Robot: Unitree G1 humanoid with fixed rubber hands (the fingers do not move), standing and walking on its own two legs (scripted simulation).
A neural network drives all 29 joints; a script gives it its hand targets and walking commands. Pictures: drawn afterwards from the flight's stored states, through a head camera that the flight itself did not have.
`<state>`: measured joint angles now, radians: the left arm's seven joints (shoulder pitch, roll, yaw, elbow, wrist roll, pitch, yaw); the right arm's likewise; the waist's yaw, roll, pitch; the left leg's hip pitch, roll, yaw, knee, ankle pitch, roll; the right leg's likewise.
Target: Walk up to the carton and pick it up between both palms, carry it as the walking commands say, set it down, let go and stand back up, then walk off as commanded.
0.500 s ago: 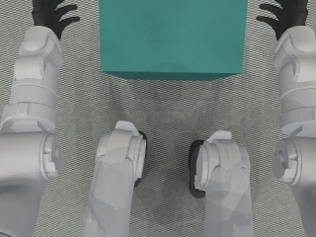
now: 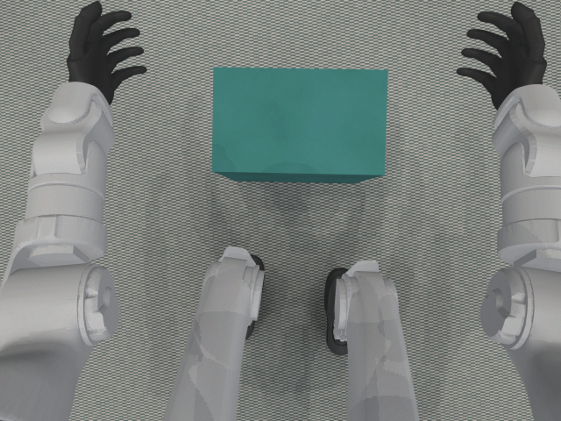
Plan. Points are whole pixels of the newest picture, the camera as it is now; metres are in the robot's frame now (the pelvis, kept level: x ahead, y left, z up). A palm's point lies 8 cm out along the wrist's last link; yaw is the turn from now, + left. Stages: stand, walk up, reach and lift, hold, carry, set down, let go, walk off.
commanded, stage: set down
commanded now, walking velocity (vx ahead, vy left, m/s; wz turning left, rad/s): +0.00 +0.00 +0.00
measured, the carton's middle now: (297, 136) +0.51 +0.02 -0.39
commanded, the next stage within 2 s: let go in 0.52 s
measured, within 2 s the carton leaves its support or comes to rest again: neither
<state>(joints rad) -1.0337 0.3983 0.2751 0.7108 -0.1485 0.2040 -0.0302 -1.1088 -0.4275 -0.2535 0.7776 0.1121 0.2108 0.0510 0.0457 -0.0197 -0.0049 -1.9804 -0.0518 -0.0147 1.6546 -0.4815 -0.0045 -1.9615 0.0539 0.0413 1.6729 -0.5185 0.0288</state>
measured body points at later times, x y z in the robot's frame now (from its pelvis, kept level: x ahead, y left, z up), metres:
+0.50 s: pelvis +0.03 +0.01 +0.13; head +0.32 +0.01 +0.48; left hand +0.51 +0.27 +0.04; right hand +0.54 -0.21 +0.04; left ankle +0.10 +0.11 -0.49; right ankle +0.09 -0.12 -0.49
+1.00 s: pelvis +0.08 +0.01 +0.20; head +0.25 +0.01 +0.62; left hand +0.39 +0.27 +0.12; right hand +0.40 -0.23 +0.11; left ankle +0.10 +0.11 -0.48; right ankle +0.08 -0.12 -0.48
